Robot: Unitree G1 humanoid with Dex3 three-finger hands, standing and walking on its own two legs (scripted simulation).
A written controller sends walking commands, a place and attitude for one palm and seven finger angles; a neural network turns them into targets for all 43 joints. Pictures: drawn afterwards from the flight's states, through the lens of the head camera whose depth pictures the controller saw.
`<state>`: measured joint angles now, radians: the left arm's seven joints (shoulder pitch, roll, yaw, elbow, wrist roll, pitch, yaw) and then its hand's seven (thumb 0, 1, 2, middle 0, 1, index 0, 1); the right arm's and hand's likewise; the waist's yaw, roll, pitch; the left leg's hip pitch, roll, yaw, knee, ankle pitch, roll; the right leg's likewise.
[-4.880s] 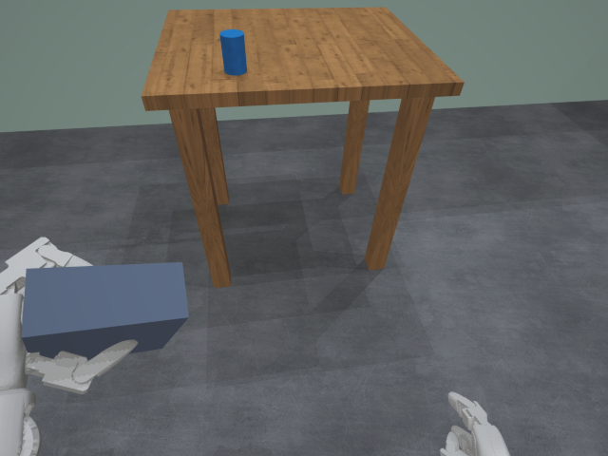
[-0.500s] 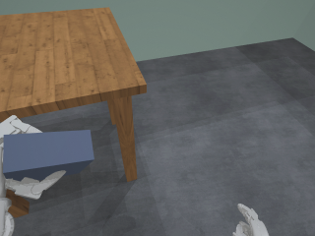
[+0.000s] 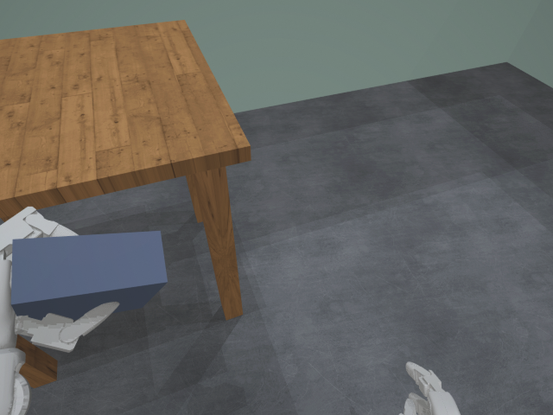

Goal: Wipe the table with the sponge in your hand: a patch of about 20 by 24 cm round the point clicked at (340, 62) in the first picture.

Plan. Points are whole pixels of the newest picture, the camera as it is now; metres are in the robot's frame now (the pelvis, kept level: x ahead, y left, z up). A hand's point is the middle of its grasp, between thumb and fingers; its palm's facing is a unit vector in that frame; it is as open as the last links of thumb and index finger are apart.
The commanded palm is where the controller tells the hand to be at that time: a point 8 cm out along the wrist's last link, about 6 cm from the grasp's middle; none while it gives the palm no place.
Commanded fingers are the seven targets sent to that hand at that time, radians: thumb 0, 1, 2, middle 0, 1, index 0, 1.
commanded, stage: look again from close up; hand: left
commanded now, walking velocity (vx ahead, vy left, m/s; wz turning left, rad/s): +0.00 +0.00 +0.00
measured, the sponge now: (112, 278) +0.23 +0.21 +0.14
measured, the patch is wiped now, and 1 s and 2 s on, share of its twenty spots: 0.00 0.00 0.00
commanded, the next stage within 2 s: shuffle to correct the standing spot in 0.32 s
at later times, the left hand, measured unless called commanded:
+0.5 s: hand (44, 262) +0.24 +0.28 +0.15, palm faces +0.39 -0.84 -0.38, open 9.6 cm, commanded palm +0.18 +0.30 +0.18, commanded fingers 0.00 0.10 1.30 -1.20 -1.60 -1.20 -1.60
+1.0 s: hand (64, 171) +0.35 +0.30 +0.18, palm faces +0.34 -0.82 -0.46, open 9.6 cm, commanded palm +0.28 +0.36 +0.18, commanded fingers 0.00 0.10 1.30 -1.20 -1.60 -1.20 -1.60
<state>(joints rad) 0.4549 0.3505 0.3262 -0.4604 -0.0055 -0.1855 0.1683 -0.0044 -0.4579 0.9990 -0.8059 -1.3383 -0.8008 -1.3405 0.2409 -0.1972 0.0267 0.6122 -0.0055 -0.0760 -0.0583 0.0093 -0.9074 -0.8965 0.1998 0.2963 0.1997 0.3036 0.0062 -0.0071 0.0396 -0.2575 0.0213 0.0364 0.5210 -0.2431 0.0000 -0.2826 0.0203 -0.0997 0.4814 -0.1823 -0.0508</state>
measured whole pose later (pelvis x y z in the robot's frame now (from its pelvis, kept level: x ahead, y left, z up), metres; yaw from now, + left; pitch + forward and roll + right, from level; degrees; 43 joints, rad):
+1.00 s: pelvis +0.13 +0.07 -0.02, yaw +3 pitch -1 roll -1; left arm 0.44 0.45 0.40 -0.61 -0.04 -0.25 0.09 0.00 -0.46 1.00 -0.80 -1.34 -0.80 -1.35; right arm 0.28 -0.18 0.01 0.53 0.00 -0.11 0.04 0.01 -0.91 -0.90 0.20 0.30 0.20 0.30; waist -0.05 -0.02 0.08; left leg -0.19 -0.08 0.04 0.78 -0.45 0.04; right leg -0.37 0.00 -0.23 0.60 -0.17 -0.09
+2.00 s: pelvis +0.23 +0.16 +0.00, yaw +0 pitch +0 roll -1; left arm 0.47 0.37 0.36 -0.52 -0.04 -0.16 0.15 -0.01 -0.45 1.01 -0.80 -1.35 -0.79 -1.35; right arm 0.19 -0.19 0.02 0.54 0.00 -0.08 -0.03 0.01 -0.91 -0.90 0.20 0.30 0.20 0.30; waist -0.01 -0.01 0.02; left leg -0.27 0.08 0.10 0.52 -0.25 -0.01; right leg -0.22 0.04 -0.09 0.45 -0.24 -0.04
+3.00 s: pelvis +0.25 +0.22 +0.00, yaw -1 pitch +0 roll -1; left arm 0.32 0.38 0.39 -0.48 -0.03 -0.20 0.09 -0.01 -0.45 1.02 -0.79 -1.35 -0.78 -1.36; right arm 0.16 -0.15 0.02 0.54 0.00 -0.15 0.02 0.01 -0.91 -0.90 0.20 0.30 0.20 0.30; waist 0.03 -0.07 0.08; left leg -0.22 0.00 0.16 0.50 -0.28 0.07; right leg -0.22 -0.05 -0.04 0.51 -0.27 0.00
